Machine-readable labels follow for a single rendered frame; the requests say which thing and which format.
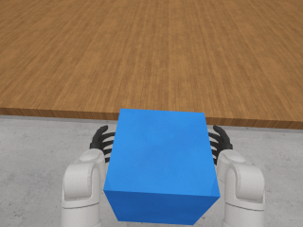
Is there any robot left forearm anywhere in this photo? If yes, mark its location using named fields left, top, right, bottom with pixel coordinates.
left=61, top=148, right=106, bottom=227

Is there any left robot hand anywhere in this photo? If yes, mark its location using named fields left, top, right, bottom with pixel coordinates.
left=89, top=125, right=116, bottom=164

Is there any right robot hand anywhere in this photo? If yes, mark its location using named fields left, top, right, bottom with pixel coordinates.
left=208, top=125, right=233, bottom=165

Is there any robot right forearm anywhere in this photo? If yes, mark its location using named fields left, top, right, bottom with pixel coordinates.
left=216, top=149, right=265, bottom=227

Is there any carton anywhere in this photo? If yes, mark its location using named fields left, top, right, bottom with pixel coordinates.
left=103, top=108, right=221, bottom=225

